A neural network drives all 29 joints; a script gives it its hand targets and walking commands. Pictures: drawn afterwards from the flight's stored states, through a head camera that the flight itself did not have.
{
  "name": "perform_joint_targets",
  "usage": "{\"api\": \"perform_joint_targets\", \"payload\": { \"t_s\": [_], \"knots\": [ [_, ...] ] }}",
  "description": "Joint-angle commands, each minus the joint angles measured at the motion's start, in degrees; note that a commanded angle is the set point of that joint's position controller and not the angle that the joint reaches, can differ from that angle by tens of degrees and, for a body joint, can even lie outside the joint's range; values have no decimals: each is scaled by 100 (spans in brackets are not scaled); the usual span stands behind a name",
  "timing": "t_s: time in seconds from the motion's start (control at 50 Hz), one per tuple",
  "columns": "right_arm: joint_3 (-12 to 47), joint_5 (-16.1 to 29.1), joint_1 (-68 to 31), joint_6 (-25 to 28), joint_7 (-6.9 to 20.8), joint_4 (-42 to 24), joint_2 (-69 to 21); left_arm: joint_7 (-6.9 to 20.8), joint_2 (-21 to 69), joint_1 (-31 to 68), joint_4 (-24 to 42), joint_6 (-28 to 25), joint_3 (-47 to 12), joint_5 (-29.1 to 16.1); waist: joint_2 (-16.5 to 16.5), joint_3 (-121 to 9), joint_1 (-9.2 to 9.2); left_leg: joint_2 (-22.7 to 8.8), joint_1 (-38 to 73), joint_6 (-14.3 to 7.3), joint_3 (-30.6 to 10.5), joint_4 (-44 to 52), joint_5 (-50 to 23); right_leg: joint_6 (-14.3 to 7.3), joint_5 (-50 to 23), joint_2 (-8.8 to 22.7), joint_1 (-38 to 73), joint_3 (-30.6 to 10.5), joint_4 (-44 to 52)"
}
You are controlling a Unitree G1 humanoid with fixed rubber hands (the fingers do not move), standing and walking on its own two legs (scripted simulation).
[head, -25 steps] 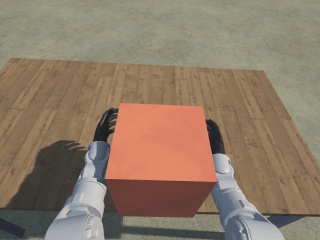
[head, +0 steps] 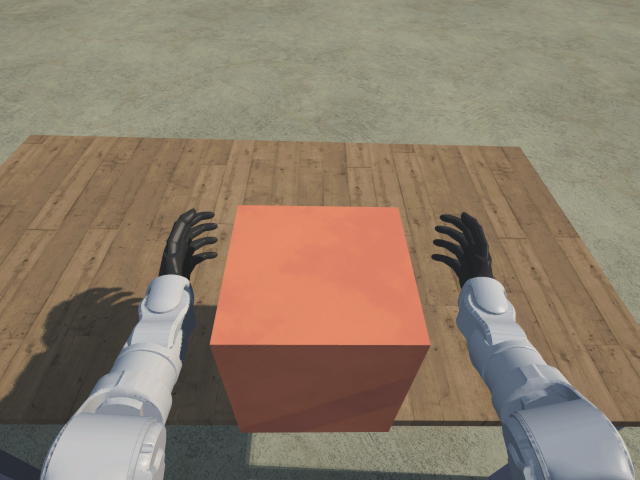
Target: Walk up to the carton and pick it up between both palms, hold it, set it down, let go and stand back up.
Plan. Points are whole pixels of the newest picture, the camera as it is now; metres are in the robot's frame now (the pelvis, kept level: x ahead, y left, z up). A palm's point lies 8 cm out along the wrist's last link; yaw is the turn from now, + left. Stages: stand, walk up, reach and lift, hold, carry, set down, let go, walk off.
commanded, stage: set down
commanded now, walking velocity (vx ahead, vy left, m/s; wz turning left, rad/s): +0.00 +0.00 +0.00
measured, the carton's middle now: (316, 323) +0.35 +0.00 +0.02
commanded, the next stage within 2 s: none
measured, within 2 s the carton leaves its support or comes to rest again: neither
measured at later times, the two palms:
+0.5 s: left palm (161, 213) +0.40 +0.19 +0.17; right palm (484, 229) +0.39 -0.20 +0.15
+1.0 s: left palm (135, 221) +0.38 +0.20 +0.18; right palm (515, 239) +0.36 -0.22 +0.17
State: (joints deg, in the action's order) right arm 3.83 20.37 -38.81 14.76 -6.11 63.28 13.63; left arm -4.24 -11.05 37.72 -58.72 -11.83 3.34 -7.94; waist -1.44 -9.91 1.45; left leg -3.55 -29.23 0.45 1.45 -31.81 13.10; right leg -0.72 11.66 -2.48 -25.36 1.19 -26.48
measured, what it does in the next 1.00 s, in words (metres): stands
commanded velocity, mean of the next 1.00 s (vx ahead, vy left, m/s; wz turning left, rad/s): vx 0.00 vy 0.00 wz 0.00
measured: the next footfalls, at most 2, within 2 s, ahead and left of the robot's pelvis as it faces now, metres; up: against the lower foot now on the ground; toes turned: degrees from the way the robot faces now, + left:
none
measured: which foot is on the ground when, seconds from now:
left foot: down 0.00-1.00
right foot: down 0.00-1.00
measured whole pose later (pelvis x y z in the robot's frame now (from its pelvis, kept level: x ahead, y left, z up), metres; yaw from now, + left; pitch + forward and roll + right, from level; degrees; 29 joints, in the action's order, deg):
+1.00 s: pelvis -0.01 +0.00 +0.01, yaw +0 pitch -1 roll +0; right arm -1.6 22.3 -34.8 -20.0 -3.9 33.1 17.7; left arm -1.5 -18.3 35.7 -24.2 31.0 6.0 -10.0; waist 1.7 -3.0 2.9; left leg -1.6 -10.6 0.4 1.8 -20.7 8.7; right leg -0.6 9.0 -1.1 -8.7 0.1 -19.2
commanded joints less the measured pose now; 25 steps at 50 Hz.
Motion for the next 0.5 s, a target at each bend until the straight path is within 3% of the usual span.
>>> {"api": "perform_joint_targets", "payload": {
  "t_s": [0.0,0.02,0.04,0.1,0.12,0.14,0.18,0.2,0.22,0.24,0.28,0.3,0.32,0.34,0.38,0.4,0.42,0.44,0.46,0.48],
  "knots": [
    [-38,195,-2564,-589,155,-791,894,164,-759,3030,836,499,-235,-292,-55,-2023,118,282,2215,231,-47,281,-1536,135,-843,-65,240,-6,453],
    [-65,243,-2657,-725,180,-1355,1018,145,-992,3105,1425,638,-141,-340,4,-2467,23,288,2323,155,16,394,-1340,191,-774,-53,390,-44,479],
    [42,203,-2514,-924,198,-757,793,175,-899,2965,633,754,-202,-299,45,-1569,23,257,1986,70,-84,554,-771,139,-152,25,129,-54,557],
    [-176,142,-3442,-1111,287,-1445,1036,52,-1181,3958,1018,797,-384,-704,48,-2278,-76,270,1968,-12,-45,657,-248,99,361,118,-60,-58,571],
    [-77,114,-3376,-1239,304,-1165,887,33,-1152,3951,642,846,-539,-741,74,-2026,-84,260,1838,-52,-103,676,-167,87,392,175,-69,-109,547],
    [8,90,-3125,-1360,295,-999,814,93,-1117,3639,183,940,-406,-652,293,-1841,-65,288,1837,-121,-61,662,-214,92,284,201,170,-159,599],
    [-88,180,-3176,-1418,166,-1426,887,150,-1388,3782,704,1001,-209,-645,341,-2467,-73,348,1839,-98,-7,658,-636,228,-496,221,750,-227,555],
    [31,181,-2983,-1473,98,-1354,828,195,-1320,3456,590,1077,-153,-567,404,-2369,-30,351,1877,-115,-20,662,-861,249,-911,190,1031,-255,536],
    [-63,86,-3177,-1572,33,-921,806,276,-1348,3722,167,1154,-172,-531,416,-2032,35,398,1691,-161,-23,711,-604,257,-692,212,963,-256,545],
    [-138,161,-3261,-1586,-6,-1488,988,274,-1435,3744,764,1235,-73,-571,302,-2351,-17,404,1790,-86,-9,743,-792,260,-889,208,1194,-265,596],
    [-352,42,-3321,-1745,-73,-1224,1082,245,-1397,3840,694,1530,-135,-414,91,-2037,114,389,2098,-14,-20,833,-806,194,-685,94,1023,-156,652],
    [-347,92,-3267,-1802,-53,-1431,1045,195,-1387,3865,1012,1662,-51,-423,-64,-2092,-28,371,2311,69,-48,875,-854,157,-558,64,904,-83,726],
    [-653,-61,-3280,-1834,-79,-1930,1154,84,-1435,4046,1843,1783,-89,-440,-149,-2540,90,357,2518,152,-7,811,-1075,136,-746,-6,982,-81,746],
    [-661,-105,-3262,-1874,-94,-2503,1241,21,-1478,3985,2274,1961,8,-443,-13,-2902,48,320,2887,166,12,742,-1533,163,-1230,-55,1150,-37,731],
    [-800,-228,-3234,-2142,-109,-2516,1159,65,-1382,3816,2360,2359,-15,-449,18,-2697,249,331,3065,162,-61,699,-1592,179,-1295,-90,1084,34,732],
    [-747,-287,-3142,-2323,-136,-2203,964,121,-1412,3708,2129,2561,42,-319,39,-2187,199,403,2702,86,-6,712,-1373,196,-1206,-16,1231,-70,753],
    [-859,-280,-3255,-2440,-156,-2512,1075,127,-1623,3789,2424,2719,321,-274,272,-2311,93,381,2718,11,-6,856,-1152,235,-1127,-39,1432,-35,781],
    [-744,-237,-3131,-2604,-162,-2380,1060,139,-1554,3629,2234,2876,205,-288,288,-1761,148,385,2527,-40,-15,965,-949,222,-1032,4,1469,-110,822],
    [-919,-210,-3434,-2644,-159,-2745,1244,85,-1702,3968,2802,2995,316,-262,91,-2203,47,390,2603,-18,33,1014,-1153,218,-1242,-50,1603,-63,784],
    [-890,-193,-3252,-2739,-144,-2508,1106,65,-1607,3889,2801,3089,171,-318,96,-1969,143,375,2593,12,-6,946,-1101,169,-1142,-36,1478,-68,773]
  ]
}}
